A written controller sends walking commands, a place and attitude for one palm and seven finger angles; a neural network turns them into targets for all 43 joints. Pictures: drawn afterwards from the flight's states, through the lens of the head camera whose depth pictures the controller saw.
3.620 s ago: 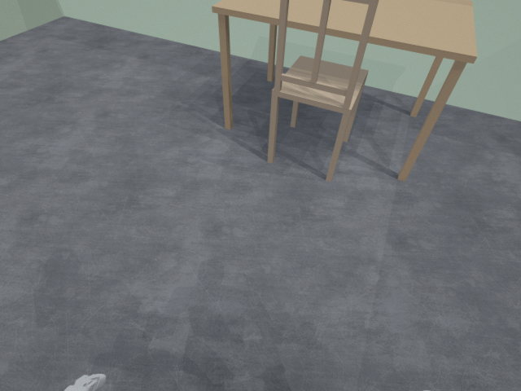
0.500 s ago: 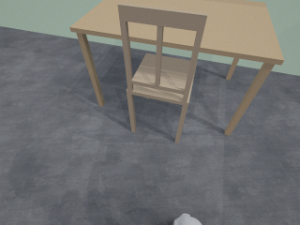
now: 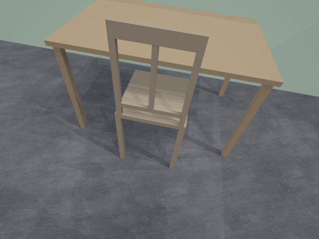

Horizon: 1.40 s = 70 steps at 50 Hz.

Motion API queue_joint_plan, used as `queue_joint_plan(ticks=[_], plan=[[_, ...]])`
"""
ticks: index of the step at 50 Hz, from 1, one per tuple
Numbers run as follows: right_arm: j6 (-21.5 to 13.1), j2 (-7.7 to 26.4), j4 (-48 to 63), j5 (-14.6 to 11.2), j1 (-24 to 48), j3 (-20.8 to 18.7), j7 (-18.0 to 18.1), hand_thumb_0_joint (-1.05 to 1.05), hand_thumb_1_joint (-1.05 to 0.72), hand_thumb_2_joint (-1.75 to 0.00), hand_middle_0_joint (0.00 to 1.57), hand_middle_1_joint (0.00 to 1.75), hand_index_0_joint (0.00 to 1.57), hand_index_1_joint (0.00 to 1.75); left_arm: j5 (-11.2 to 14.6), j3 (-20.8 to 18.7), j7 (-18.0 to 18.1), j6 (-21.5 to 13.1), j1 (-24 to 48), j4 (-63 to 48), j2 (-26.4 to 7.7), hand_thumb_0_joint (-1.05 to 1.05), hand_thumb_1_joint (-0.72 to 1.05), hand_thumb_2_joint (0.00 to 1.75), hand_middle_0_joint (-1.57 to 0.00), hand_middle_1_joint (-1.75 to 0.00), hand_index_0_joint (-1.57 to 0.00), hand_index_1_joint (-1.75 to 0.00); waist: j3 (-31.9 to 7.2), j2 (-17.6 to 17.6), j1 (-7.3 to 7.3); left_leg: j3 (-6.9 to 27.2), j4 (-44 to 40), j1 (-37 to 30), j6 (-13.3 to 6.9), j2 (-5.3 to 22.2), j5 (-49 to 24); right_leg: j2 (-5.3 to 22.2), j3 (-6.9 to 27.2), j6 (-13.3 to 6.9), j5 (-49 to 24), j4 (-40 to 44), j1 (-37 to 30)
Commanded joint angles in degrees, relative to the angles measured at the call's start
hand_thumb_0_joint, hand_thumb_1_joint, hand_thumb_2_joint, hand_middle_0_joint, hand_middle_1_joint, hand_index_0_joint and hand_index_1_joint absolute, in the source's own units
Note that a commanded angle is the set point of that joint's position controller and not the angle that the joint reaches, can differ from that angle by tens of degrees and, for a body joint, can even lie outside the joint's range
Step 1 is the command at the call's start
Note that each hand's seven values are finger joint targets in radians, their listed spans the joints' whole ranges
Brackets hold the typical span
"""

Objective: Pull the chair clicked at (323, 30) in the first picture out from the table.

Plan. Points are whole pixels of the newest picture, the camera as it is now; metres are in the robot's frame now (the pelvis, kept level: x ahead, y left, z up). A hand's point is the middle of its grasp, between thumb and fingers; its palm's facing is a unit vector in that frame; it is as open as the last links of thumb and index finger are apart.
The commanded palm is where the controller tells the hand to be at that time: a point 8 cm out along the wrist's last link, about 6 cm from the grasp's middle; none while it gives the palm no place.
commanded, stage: turn to face it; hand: left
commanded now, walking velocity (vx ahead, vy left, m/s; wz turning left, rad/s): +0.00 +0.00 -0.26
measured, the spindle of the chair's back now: (153, 80) +0.74 +0.08 -0.04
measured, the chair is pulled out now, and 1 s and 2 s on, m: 0.00 0.00 0.00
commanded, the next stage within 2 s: take the last steps up to it in 0.06 s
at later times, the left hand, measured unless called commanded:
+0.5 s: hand out of the picture +0.11 +0.15 -0.16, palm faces -0.08 -0.98 -0.21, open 7.3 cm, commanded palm none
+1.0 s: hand (102, 215) +0.22 +0.18 -0.18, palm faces -0.09 -0.98 -0.15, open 7.4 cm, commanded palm none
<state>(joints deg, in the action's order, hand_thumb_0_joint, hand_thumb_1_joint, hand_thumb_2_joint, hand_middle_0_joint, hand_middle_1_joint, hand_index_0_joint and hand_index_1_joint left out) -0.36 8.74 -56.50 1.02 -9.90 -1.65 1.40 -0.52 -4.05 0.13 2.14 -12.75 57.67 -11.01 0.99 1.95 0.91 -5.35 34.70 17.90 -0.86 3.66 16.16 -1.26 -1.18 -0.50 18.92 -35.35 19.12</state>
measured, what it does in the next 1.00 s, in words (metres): walks ahead: right foot, then left foot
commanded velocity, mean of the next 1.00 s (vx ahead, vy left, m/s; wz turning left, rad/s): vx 0.22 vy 0.00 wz -0.06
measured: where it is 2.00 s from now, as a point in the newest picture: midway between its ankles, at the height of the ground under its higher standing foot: outside the picture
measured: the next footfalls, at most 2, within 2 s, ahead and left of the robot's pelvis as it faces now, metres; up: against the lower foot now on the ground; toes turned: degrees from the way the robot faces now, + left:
right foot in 0.40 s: +0.02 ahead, -0.12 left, +0.00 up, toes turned -13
left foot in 0.82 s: +0.31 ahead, +0.08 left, +0.00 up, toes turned -5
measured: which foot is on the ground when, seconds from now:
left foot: down 0.00-0.40, up 0.42-0.80, down 0.82-1.00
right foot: up 0.00-0.38, down 0.40-0.82, up 0.84-1.00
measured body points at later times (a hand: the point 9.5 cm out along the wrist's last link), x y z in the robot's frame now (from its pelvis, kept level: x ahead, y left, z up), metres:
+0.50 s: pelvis +0.04 -0.02 +0.01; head +0.04 -0.04 +0.46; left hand +0.11 +0.20 -0.14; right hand -0.03 -0.25 -0.16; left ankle +0.04 +0.10 -0.69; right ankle -0.02 -0.11 -0.73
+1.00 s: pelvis +0.20 +0.01 +0.01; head +0.22 +0.02 +0.45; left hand +0.22 +0.23 -0.16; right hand +0.21 -0.23 -0.14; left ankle +0.25 +0.08 -0.73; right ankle +0.13 -0.11 -0.65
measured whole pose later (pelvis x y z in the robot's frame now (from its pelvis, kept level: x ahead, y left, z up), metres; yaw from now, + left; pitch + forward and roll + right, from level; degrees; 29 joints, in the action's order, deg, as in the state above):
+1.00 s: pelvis +0.20 +0.01 +0.01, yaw -9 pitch -1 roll +1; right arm -3.7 8.0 -59.8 0.9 -12.4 -1.9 1.6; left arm -1.0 -3.1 0.1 -0.9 -17.1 62.9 -10.4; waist 3.2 3.6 0.4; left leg -9.7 28.6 15.7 -3.6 0.7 12.3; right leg 3.8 -2.5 -1.5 21.6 -65.0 25.0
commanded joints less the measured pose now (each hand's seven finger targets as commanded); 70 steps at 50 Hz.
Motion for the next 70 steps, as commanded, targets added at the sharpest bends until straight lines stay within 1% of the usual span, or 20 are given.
queue_joint_plan(ticks=[1,4,9,14,18,19,20,22,27,36,39,40,41,42,45,49,56,59,62,70], plan=[[-0.4,10.0,3.3,0.6,-1.5,-1.4,1.2,0.00,-0.90,-0.90,0.20,0.30,0.20,0.30,-1.1,-1.8,-0.2,0.0,-1.4,-4.1,-5.5,0.00,0.90,0.90,-0.20,-0.30,-0.20,-0.30,4.1,-15.2,-0.02,18.2,-25.6,0.2,-6.2,17.0,2.1,2.5,3.3,1.0,7.0,-21.7,8.9],[-1.0,8.1,3.5,0.1,-0.6,-0.9,1.5,0.00,-0.90,-0.90,0.20,0.30,0.20,0.30,-0.8,-1.5,-0.7,-0.1,-3.6,-2.4,-4.3,0.00,0.90,0.90,-0.20,-0.30,-0.20,-0.30,0.7,-9.1,0.86,6.7,-20.5,-6.2,-5.4,12.6,-15.1,3.1,1.7,2.1,1.8,-26.6,10.0],[-1.3,8.6,0.5,0.3,-7.7,-1.5,1.5,0.00,-0.90,-0.90,0.20,0.30,0.20,0.30,-0.5,-0.2,-0.2,-0.3,-0.9,-2.9,-2.5,0.00,0.90,0.90,-0.20,-0.30,-0.20,-0.30,-4.7,-9.9,-2.34,4.2,-15.4,-17.3,-7.4,13.5,-35.7,3.6,-0.8,3.1,5.3,-16.0,7.4],[-0.9,10.6,-1.8,0.9,-11.2,-2.7,0.7,0.00,-0.90,-0.90,0.20,0.30,0.20,0.30,-0.8,0.6,-0.9,-1.1,2.2,-3.2,-2.0,0.00,0.90,0.90,-0.20,-0.30,-0.20,-0.30,-2.5,-11.9,-4.70,7.8,-17.8,-16.1,-8.3,15.8,-12.5,2.8,-3.8,1.2,9.7,-5.0,3.7],[-0.7,9.9,-2.8,0.4,-9.1,-2.6,0.0,0.00,-0.90,-0.90,0.20,0.30,0.20,0.30,-0.9,0.6,-1.1,-2.3,-4.7,0.0,-1.7,0.00,0.90,0.90,-0.20,-0.30,-0.20,-0.30,-1.3,-7.3,-0.66,3.9,-13.1,-6.1,-3.8,12.1,3.9,2.2,-5.5,-0.3,-2.9,12.8,-11.0],[-0.9,7.2,-2.7,-0.1,-8.7,-2.1,-0.4,0.00,-0.90,-0.90,0.20,0.30,0.20,0.30,-1.0,0.2,-0.5,-2.9,-7.5,1.3,-4.4,0.00,0.90,0.90,-0.20,-0.30,-0.20,-0.30,-1.6,-0.2,0.84,0.8,-6.2,3.9,-1.6,9.2,8.1,7.3,1.6,-2.3,-0.5,17.6,-21.1],[-1.2,3.5,-0.6,-0.4,-5.7,-0.9,-0.7,0.00,-0.90,-0.90,0.20,0.30,0.20,0.30,-1.2,-0.8,0.3,-3.3,-12.1,2.8,-9.4,0.00,0.90,0.90,-0.20,-0.30,-0.20,-0.30,0.9,14.8,3.27,-6.9,6.9,17.1,1.6,2.0,15.6,19.6,18.6,-7.5,4.9,24.4,-26.4],[-1.0,6.1,1.4,0.6,-0.1,-1.8,-1.4,0.00,-0.90,-0.90,0.20,0.30,0.20,0.30,-0.6,-0.7,0.9,-3.5,-13.6,3.2,-10.0,0.00,0.90,0.90,-0.20,-0.30,-0.20,-0.30,5.5,8.1,4.02,1.2,20.6,23.1,1.1,2.4,14.8,23.4,21.8,-12.7,11.9,27.9,-19.6],[-0.7,4.2,-2.2,0.6,-4.6,-2.0,-2.1,0.00,-0.90,-0.90,0.20,0.30,0.20,0.30,-0.5,0.9,0.9,-5.5,-9.1,2.4,-4.5,0.00,0.90,0.90,-0.20,-0.30,-0.20,-0.30,8.8,4.1,-0.99,1.3,24.0,20.0,2.2,3.6,1.5,16.7,7.0,-9.2,-12.4,25.6,-14.4],[-1.7,2.9,0.3,-0.2,0.2,-1.5,-2.9,0.00,-0.90,-0.90,0.20,0.30,0.20,0.30,-1.0,0.6,1.2,-6.2,-11.7,5.0,-6.3,0.00,0.90,0.90,-0.20,-0.30,-0.20,-0.30,7.2,4.9,-0.45,-1.3,7.0,10.7,0.1,1.1,-2.3,15.9,1.8,-7.9,-26.8,21.4,-15.0],[-2.8,5.6,-3.5,0.5,-12.3,-2.1,-1.9,0.00,-0.90,-0.90,0.20,0.30,0.20,0.30,-0.6,0.4,1.1,-5.8,-10.6,5.3,-6.4,0.00,0.90,0.90,-0.20,-0.30,-0.20,-0.30,0.4,2.1,-5.83,-2.4,-2.7,-8.3,-1.4,-2.7,-7.6,11.9,-2.2,-5.3,-34.1,3.3,-12.1],[-3.2,9.9,-4.9,1.1,-19.2,-2.9,-1.2,0.00,-0.90,-0.90,0.20,0.30,0.20,0.30,-0.1,0.7,0.9,-5.7,-12.3,4.9,-4.4,0.00,0.90,0.90,-0.20,-0.30,-0.20,-0.30,-5.4,-5.9,-7.90,5.8,-5.3,-19.9,-3.9,3.8,-11.8,7.8,-4.2,-3.2,-23.2,-9.6,-4.7],[-3.3,15.5,-5.4,1.2,-23.4,-4.1,-0.5,0.00,-0.90,-0.90,0.20,0.30,0.20,0.30,0.7,1.2,0.3,-5.5,-14.8,3.9,-1.0,0.00,0.90,0.90,-0.20,-0.30,-0.20,-0.30,-11.5,-20.8,-7.44,27.3,-12.7,-29.6,-10.1,19.2,-16.6,-0.2,-6.5,-1.0,10.6,-27.2,7.9],[-2.6,15.9,-5.1,0.2,-22.6,-3.7,-0.1,0.00,-0.90,-0.90,0.20,0.30,0.20,0.30,0.3,1.0,0.5,-5.5,-12.1,2.7,-2.2,0.00,0.90,0.90,-0.20,-0.30,-0.20,-0.30,-11.1,-16.5,-7.26,32.1,-18.3,-25.7,-13.1,21.8,-12.0,0.5,0.0,-2.4,15.4,-36.4,10.3],[-3.4,8.2,-2.3,0.1,-10.1,-1.8,0.2,0.00,-0.90,-0.90,0.20,0.30,0.20,0.30,-0.5,0.9,-0.1,-5.0,-6.4,2.3,-1.0,0.00,0.90,0.90,-0.20,-0.30,-0.20,-0.30,1.3,-6.3,-3.49,20.4,-22.0,-7.6,-11.3,17.3,-4.6,7.0,2.4,-1.8,4.3,-38.4,12.8],[-4.1,5.2,-2.3,-0.1,-6.5,-1.0,0.4,0.00,-0.90,-0.90,0.20,0.30,0.20,0.30,-0.8,1.1,-0.2,-2.9,-10.4,3.2,1.2,0.00,0.90,0.90,-0.20,-0.30,-0.20,-0.30,0.4,-6.6,0.50,8.1,-22.5,-1.6,-9.5,11.9,-14.7,7.2,0.1,-0.3,0.8,-25.1,4.6],[-2.6,7.5,-2.9,0.4,-7.6,-1.6,-0.3,0.00,-0.90,-0.90,0.20,0.30,0.20,0.30,-1.2,1.3,0.0,-2.6,-4.0,-0.2,0.9,0.00,0.90,0.90,-0.20,-0.30,-0.20,-0.30,3.1,-7.8,-0.93,7.8,-23.3,-1.3,-10.2,12.0,-2.9,5.7,-2.6,0.3,-0.6,-7.5,1.6],[-2.0,5.7,-3.6,0.2,-6.8,-0.8,0.2,0.00,-0.90,-0.90,0.20,0.30,0.20,0.30,-0.9,1.9,0.9,-3.1,-5.8,1.1,0.9,0.00,0.90,0.90,-0.20,-0.30,-0.20,-0.30,2.4,-3.3,0.92,4.9,-14.8,-0.2,-6.5,9.0,-13.5,4.1,-3.2,1.2,-10.2,5.8,-7.7],[-1.5,1.9,-4.7,-0.9,-10.5,0.4,0.0,0.00,-0.90,-0.90,0.20,0.30,0.20,0.30,-0.3,2.0,1.9,-4.7,-6.0,2.6,-5.8,0.00,0.90,0.90,-0.20,-0.30,-0.20,-0.30,-1.8,7.3,-1.83,1.0,-8.5,-1.2,1.5,0.8,1.1,17.4,11.3,-4.2,-38.9,13.4,-12.0],[1.0,4.1,-6.1,-0.6,-11.2,-1.1,0.8,0.00,-0.90,-0.90,0.20,0.30,0.20,0.30,0.0,0.6,3.1,-2.7,-2.6,1.6,-6.7,0.00,0.90,0.90,-0.20,-0.30,-0.20,-0.30,-5.2,0.9,-1.19,0.9,-6.5,-8.0,2.2,2.5,-18.4,13.7,5.6,-4.4,-48.0,5.9,-12.6]])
